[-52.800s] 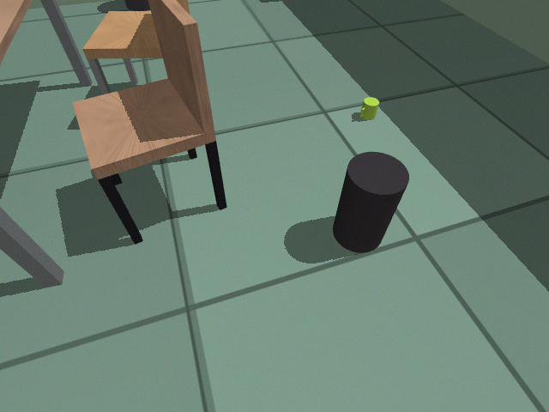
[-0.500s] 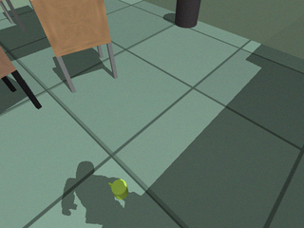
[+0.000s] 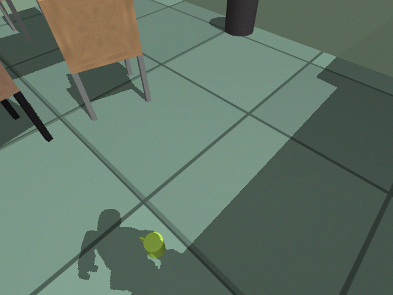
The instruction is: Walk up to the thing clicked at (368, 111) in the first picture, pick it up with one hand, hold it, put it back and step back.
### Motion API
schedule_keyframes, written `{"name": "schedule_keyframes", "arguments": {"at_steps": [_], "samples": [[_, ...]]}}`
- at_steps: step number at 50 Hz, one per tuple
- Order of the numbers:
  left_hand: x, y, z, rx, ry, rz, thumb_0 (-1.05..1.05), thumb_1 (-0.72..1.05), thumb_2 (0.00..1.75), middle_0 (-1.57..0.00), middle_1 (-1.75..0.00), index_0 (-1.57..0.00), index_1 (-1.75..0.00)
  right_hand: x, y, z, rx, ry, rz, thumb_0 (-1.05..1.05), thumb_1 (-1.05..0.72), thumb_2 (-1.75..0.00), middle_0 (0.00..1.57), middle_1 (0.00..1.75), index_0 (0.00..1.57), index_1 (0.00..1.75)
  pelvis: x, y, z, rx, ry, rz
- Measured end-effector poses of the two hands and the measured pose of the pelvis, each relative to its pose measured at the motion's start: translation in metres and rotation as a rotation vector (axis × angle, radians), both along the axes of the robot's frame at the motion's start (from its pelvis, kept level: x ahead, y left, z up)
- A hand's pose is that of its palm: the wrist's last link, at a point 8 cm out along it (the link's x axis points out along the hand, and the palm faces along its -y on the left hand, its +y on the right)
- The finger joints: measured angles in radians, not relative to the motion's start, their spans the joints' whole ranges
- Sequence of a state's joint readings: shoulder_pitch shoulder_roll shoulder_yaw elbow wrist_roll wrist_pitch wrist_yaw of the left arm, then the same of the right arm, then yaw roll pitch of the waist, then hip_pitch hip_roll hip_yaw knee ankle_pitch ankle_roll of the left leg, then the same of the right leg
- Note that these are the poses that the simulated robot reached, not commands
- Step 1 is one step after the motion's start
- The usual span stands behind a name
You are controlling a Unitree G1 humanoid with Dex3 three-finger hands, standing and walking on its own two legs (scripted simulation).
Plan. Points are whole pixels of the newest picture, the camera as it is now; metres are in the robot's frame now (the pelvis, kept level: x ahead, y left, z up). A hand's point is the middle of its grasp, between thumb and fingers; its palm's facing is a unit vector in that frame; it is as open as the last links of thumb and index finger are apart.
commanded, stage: stand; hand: left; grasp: from above
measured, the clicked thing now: (151, 243) +0.45 +0.23 -0.73
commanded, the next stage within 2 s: step back in 0.02 s
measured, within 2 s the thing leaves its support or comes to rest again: neither
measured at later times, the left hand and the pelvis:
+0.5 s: hand out of the picture +0.07 +0.31 -0.18, palm faces -0.03 -0.93 -0.36, open 7.4 cm; pelvis -0.08 +0.04 -0.02, yaw +0 degrees
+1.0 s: hand out of the picture -0.10 +0.29 -0.15, palm faces -0.04 -0.90 -0.43, open 7.4 cm; pelvis -0.21 +0.03 -0.01, yaw -2 degrees
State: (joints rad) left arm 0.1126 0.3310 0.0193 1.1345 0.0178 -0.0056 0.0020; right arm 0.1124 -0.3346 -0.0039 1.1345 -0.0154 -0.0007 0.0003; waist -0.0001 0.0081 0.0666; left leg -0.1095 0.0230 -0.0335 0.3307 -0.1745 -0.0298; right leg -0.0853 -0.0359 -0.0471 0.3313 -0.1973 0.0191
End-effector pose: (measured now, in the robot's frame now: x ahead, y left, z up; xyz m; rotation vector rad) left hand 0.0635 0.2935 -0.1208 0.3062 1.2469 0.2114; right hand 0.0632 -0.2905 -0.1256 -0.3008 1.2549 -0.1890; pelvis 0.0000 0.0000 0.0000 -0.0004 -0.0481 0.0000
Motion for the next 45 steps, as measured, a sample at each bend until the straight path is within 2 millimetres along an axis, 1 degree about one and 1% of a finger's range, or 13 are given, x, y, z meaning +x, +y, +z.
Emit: {"name": "schedule_keyframes", "arguments": {"at_steps": [4, 8, 12, 17, 20, 22, 25, 30, 34, 37, 40, 43, 45], "samples": [[0.0, 0.004, -0.001, 0.004, -0.009, 0.016, 0.0, 0.9, 0.9, -0.2, -0.3, -0.2, -0.3, 0.0, -0.003, -0.001, 0.003, -0.003, -0.011, 0.01, -0.9, -0.89, 0.2, 0.3, 0.2, 0.3, -0.006, 0.0, -0.003, -0.004, 0.007, 0.003], [-0.001, 0.014, -0.004, 0.027, -0.02, 0.015, 0.0, 0.9, 0.9, -0.2, -0.3, -0.21, -0.3, -0.001, -0.01, -0.003, -0.017, -0.015, -0.013, 0.01, -0.9, -0.89, 0.2, 0.3, 0.2, 0.3, -0.022, 0.003, -0.009, -0.012, 0.01, 0.007], [0.001, 0.028, -0.009, 0.042, -0.04, -0.007, 0.0, 0.9, 0.9, -0.2, -0.3, -0.21, -0.3, -0.01, -0.013, -0.004, -0.051, -0.015, -0.008, 0.01, -0.9, -0.89, 0.2, 0.3, 0.2, 0.3, -0.037, 0.013, -0.017, -0.014, 0.007, 0.013], [0.014, 0.051, -0.023, 0.037, -0.096, -0.039, 0.01, 0.9, 0.9, -0.2, -0.3, -0.21, -0.3, -0.039, -0.002, -0.004, -0.094, 0.003, -0.016, 0.0, -0.9, -0.89, 0.2, 0.3, 0.2, 0.3, -0.051, 0.035, -0.03, -0.015, 0.018, 0.02], [0.017, 0.057, -0.025, 0.037, -0.125, -0.041, 0.0, 0.9, 0.9, -0.2, -0.3, -0.2, -0.3, -0.062, 0.01, 0.0, -0.102, 0.041, -0.005, 0.0, -0.9, -0.89, 0.2, 0.3, 0.2, 0.3, -0.064, 0.039, -0.027, -0.02, 0.014, 0.019], [0.013, 0.057, -0.023, 0.03, -0.127, -0.044, 0.0, 0.9, 0.9, -0.2, -0.3, -0.2, -0.3, -0.076, 0.016, 0.006, -0.104, 0.062, -0.002, 0.0, -0.9, -0.89, 0.2, 0.3, 0.2, 0.3, -0.071, 0.041, -0.022, -0.032, 0.023, 0.024], [-0.003, 0.055, -0.022, 0.018, -0.107, -0.06, 0.0, 0.91, 0.9, -0.2, -0.3, -0.2, -0.3, -0.088, 0.022, 0.009, -0.108, 0.063, -0.006, 0.01, -0.9, -0.89, 0.2, 0.3, 0.2, 0.3, -0.082, 0.044, -0.017, -0.031, 0.037, 0.001], [-0.043, 0.053, -0.026, 0.021, -0.034, -0.087, 0.0, 0.9, 0.9, -0.2, -0.3, -0.2, -0.3, -0.095, 0.027, 0.007, -0.096, -0.025, -0.025, 0.01, -0.9, -0.89, 0.21, 0.3, 0.2, 0.3, -0.101, 0.045, -0.019, -0.018, 0.03, -0.041], [-0.072, 0.048, -0.027, 0.035, -0.009, -0.102, 0.0, 0.9, 0.9, -0.2, -0.3, -0.2, -0.3, -0.106, 0.024, -0.003, -0.073, -0.08, -0.026, 0.01, -0.9, -0.89, 0.21, 0.3, 0.2, 0.3, -0.123, 0.04, -0.025, -0.004, 0.015, -0.072], [-0.094, 0.042, -0.025, 0.052, -0.011, -0.108, 0.0, 0.9, 0.9, -0.2, -0.3, -0.2, -0.3, -0.118, 0.016, -0.014, -0.051, -0.106, -0.029, 0.01, -0.9, -0.89, 0.21, 0.3, 0.2, 0.3, -0.142, 0.032, -0.033, 0.005, 0.005, -0.085], [-0.123, 0.034, -0.015, 0.055, -0.018, -0.094, 0.0, 0.9, 0.9, -0.2, -0.3, -0.2, -0.3, -0.133, 0.008, -0.021, -0.031, -0.104, -0.044, 0.01, -0.9, -0.89, 0.21, 0.3, 0.2, 0.3, -0.159, 0.027, -0.031, -0.034, -0.013, -0.06], [-0.15, 0.032, -0.001, 0.066, -0.018, -0.08, 0.0, 0.9, 0.9, -0.2, -0.3, -0.21, -0.3, -0.15, 0.005, -0.016, -0.019, -0.088, -0.05, 0.01, -0.9, -0.89, 0.21, 0.3, 0.2, 0.3, -0.172, 0.023, -0.022, 0.024, -0.01, -0.08], [-0.163, 0.033, 0.007, 0.077, -0.017, -0.066, 0.0, 0.9, 0.9, -0.2, -0.3, -0.21, -0.3, -0.162, 0.003, -0.011, -0.018, -0.081, -0.049, 0.01, -0.9, -0.89, 0.2, 0.3, 0.2, 0.3, -0.18, 0.023, -0.016, 0.037, 0.001, -0.073]]}}
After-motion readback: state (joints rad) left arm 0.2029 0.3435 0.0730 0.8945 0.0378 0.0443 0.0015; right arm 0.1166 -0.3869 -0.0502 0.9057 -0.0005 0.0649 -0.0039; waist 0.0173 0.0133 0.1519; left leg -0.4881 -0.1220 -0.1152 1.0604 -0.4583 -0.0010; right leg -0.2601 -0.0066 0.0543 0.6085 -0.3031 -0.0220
